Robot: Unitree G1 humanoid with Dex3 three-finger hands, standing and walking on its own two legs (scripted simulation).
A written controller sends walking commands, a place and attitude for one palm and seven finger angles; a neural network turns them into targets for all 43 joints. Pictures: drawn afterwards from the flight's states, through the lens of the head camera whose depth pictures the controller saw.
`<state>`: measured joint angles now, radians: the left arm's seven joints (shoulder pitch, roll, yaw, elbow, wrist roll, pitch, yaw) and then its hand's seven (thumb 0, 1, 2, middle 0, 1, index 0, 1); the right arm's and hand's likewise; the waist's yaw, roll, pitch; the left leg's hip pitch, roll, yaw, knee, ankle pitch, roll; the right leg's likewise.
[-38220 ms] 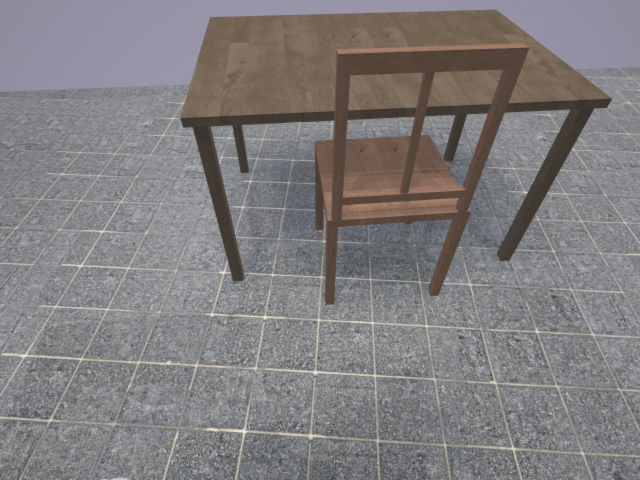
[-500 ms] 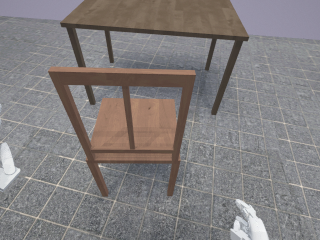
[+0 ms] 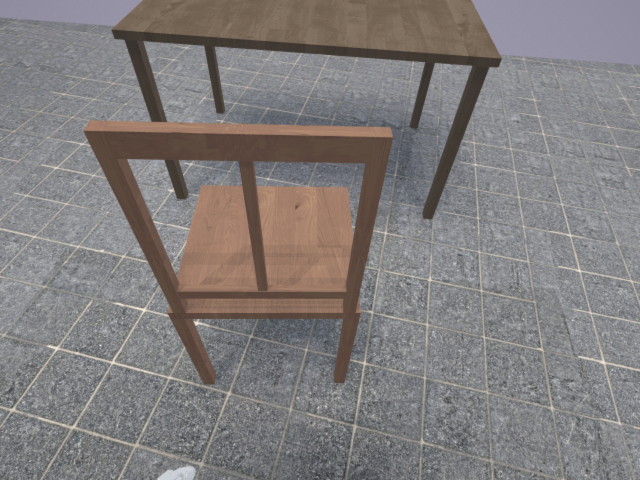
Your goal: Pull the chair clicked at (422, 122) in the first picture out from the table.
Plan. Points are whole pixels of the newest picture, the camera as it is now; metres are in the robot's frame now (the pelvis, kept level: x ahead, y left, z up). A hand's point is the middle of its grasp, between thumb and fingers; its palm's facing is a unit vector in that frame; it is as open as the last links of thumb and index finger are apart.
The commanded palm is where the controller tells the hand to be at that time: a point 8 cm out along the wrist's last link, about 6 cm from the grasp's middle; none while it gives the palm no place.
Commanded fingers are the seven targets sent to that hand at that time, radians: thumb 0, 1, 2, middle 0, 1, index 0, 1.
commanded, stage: let the arm hang, fingers relaxed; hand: left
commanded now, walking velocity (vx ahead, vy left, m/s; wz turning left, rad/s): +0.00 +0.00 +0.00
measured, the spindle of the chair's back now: (256, 234) +0.52 +0.13 -0.06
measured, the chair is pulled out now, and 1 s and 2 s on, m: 0.65 0.65 0.65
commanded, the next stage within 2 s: look to check the result in 0.84 s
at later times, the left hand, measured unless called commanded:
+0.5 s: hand out of the picture -0.03 +0.16 -0.16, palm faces +0.06 -0.97 -0.22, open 7.4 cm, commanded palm none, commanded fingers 0.00 0.90 0.90 -0.20 -0.30 -0.20 -0.30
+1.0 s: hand out of the picture +0.00 +0.13 -0.17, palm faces +0.08 -0.98 -0.17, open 7.4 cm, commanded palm none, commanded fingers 0.00 0.90 0.90 -0.20 -0.30 -0.20 -0.30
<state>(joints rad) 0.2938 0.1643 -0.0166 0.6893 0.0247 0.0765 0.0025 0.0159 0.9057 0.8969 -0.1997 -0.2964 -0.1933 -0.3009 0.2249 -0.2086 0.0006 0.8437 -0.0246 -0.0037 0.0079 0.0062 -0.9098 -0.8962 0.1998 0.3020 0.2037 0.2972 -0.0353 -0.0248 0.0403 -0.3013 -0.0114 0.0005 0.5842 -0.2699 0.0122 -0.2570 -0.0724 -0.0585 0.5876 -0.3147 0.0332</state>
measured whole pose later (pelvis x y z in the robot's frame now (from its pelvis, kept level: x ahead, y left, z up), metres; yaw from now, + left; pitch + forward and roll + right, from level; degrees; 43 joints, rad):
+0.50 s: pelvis +0.00 -0.02 +0.01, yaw +1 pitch -1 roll +0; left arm 0.36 0.16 0.00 1.05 0.01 0.03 0.03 0.01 0.91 0.90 -0.20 -0.30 -0.19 -0.30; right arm 0.36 -0.14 0.00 1.04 -0.02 0.01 -0.02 0.00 -0.91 -0.90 0.20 0.30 0.20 0.30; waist 0.00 0.03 0.04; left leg -0.26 0.01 -0.03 0.51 -0.23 -0.02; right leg -0.20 -0.04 -0.09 0.50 -0.28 0.00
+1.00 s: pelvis +0.01 -0.03 +0.01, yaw +1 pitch -2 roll +0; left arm 0.32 0.12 0.01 1.06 0.00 0.01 0.03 0.01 0.91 0.90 -0.20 -0.30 -0.20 -0.30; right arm 0.34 -0.12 -0.01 1.07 -0.02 0.00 -0.04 0.00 -0.91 -0.90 0.20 0.30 0.20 0.30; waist 0.00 0.02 0.06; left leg -0.23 0.03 -0.05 0.49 -0.23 -0.03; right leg -0.17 -0.03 -0.11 0.49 -0.29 -0.01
